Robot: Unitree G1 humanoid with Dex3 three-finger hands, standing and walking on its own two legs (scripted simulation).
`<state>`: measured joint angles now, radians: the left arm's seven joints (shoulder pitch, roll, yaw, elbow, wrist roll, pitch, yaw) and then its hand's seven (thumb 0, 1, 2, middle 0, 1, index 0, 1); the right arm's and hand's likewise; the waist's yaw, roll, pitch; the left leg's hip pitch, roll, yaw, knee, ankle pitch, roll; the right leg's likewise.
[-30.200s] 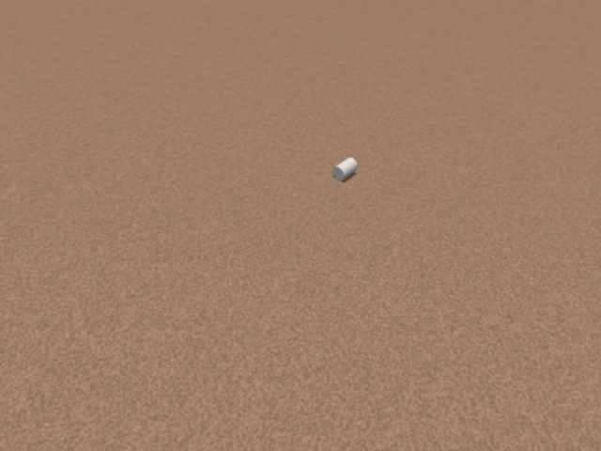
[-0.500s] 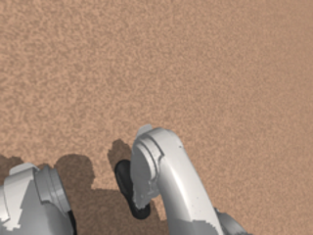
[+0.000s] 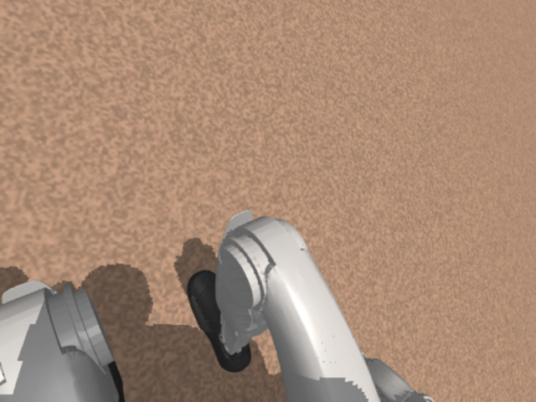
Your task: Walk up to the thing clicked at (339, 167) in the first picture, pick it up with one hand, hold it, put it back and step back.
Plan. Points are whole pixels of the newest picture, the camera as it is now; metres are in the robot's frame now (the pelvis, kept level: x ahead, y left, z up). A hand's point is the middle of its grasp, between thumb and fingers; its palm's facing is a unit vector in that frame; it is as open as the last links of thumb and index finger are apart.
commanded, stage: open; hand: left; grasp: from above
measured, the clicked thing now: out of the picture +0.46 +0.33 -0.27
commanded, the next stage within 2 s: withdraw in 0.78 s
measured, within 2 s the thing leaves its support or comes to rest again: rests again in 0.18 s
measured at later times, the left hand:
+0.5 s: hand out of the picture +0.46 +0.32 -0.25, palm faces -0.44 -0.14 -0.88, open 12.2 cm
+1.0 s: hand out of the picture +0.46 +0.32 -0.24, palm faces -0.43 -0.13 -0.89, open 13.3 cm
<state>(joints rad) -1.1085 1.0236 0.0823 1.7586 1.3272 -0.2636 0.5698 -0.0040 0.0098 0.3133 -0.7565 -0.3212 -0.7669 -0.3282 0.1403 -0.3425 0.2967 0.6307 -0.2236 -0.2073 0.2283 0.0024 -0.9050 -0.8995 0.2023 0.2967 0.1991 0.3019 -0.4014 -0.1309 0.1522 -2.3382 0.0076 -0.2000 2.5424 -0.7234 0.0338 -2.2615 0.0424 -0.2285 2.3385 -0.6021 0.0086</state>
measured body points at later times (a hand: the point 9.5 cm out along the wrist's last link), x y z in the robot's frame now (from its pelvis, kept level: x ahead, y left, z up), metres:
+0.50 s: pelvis +0.00 +0.00 +0.00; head +0.28 +0.13 +0.33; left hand +0.48 +0.32 -0.20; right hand +0.05 -0.25 -0.05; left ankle +0.06 +0.11 -0.27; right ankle +0.12 -0.10 -0.27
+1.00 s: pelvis +0.00 +0.00 +0.00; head +0.28 +0.13 +0.33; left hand +0.48 +0.33 -0.19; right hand +0.05 -0.25 -0.05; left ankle +0.06 +0.11 -0.27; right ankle +0.12 -0.10 -0.27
